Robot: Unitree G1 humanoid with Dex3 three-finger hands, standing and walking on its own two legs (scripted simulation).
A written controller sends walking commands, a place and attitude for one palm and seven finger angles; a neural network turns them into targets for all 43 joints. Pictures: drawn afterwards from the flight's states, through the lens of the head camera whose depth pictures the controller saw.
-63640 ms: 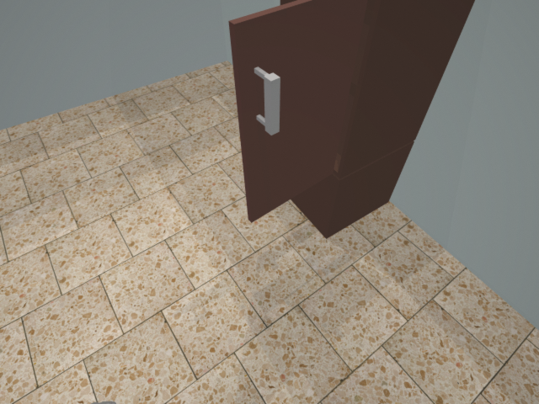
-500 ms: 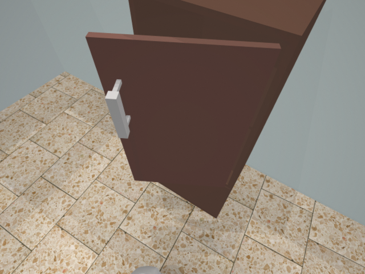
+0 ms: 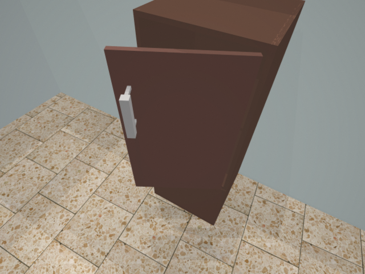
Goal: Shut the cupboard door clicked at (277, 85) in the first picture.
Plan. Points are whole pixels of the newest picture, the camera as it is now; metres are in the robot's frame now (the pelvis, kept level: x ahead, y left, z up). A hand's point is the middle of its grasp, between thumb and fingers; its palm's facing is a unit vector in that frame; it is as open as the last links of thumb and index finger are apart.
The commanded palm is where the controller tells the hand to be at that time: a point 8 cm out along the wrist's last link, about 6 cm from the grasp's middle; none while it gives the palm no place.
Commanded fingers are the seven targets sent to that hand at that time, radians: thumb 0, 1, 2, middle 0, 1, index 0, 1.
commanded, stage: come to a stop and stand still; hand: left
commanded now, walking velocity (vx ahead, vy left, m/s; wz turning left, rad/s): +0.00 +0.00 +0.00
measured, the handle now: (130, 112) +0.48 +0.17 +0.09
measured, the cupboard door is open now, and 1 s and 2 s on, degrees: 28 28 28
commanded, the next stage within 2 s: look again from close up in 0.34 s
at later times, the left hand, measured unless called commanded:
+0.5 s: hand out of the picture -0.08 +0.14 -0.18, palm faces +0.05 -0.99 -0.14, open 7.4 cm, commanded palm none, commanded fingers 0.00 0.90 0.90 -0.20 -0.30 -0.20 -0.30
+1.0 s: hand out of the picture +0.01 +0.18 -0.19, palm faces +0.05 -0.98 -0.17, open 7.4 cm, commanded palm none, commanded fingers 0.00 0.90 0.90 -0.20 -0.30 -0.20 -0.30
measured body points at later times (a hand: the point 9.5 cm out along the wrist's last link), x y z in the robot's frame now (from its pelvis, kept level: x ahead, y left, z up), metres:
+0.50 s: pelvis -0.01 -0.01 +0.00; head +0.00 +0.00 +0.45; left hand -0.08 +0.19 -0.17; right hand -0.03 -0.21 -0.16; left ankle +0.04 +0.08 -0.74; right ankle -0.03 -0.14 -0.74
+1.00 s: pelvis -0.01 +0.00 -0.01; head -0.01 +0.03 +0.44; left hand +0.01 +0.23 -0.17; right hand +0.05 -0.23 -0.15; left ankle +0.04 +0.08 -0.74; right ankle -0.03 -0.14 -0.74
